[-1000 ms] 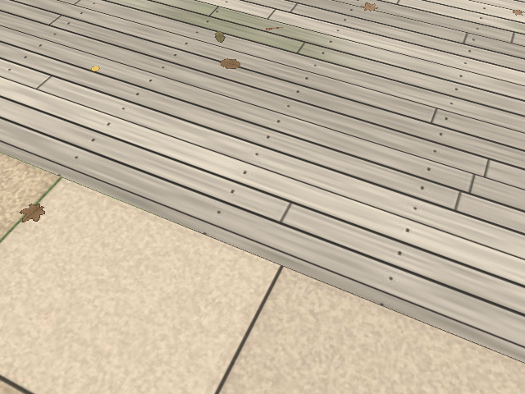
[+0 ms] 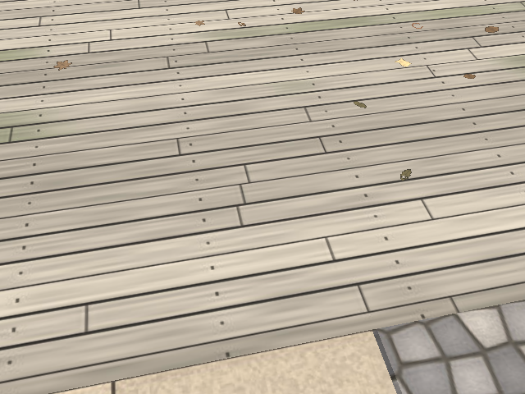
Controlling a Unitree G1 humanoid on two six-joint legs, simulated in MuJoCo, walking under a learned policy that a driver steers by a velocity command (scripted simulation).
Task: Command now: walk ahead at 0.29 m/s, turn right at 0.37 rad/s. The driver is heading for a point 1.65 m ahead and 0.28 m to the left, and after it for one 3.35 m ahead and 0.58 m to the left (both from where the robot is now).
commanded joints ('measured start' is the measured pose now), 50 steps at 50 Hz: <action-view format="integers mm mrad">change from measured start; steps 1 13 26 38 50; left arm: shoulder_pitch -89 -40 -206 -124 -139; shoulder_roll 46 192 88 82 112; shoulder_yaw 0 41 13 15 32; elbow -81 -85 -98 -86 -62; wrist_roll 14 -42 -57 -65 -60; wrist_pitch -19 -65 -59 -46 -40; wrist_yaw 4 -5 -47 -27 -17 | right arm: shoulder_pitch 92 61 74 -136 -214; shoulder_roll -112 -108 -90 -122 -149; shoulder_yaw -37 -41 -20 -25 -39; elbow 14 84 148 101 118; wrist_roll -7 -6 39 55 54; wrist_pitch -5 -5 20 9 18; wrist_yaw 20 7 68 45 40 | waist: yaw -32 95 -59 23 17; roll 115 -22 -2 30 26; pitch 73 -114 -13 -42 -13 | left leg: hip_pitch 225 -137 -93 -193 -150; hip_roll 325 130 96 110 98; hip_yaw -241 50 -137 -161 -147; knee -119 352 393 287 301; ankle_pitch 34 361 95 155 141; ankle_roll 233 -19 -152 -41 -56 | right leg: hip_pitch -288 516 54 350 340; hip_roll -18 -7 -105 2 12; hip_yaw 8 -16 69 4 -4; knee -91 -424 -529 -468 -460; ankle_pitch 32 633 130 240 240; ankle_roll -42 -280 -231 -138 -125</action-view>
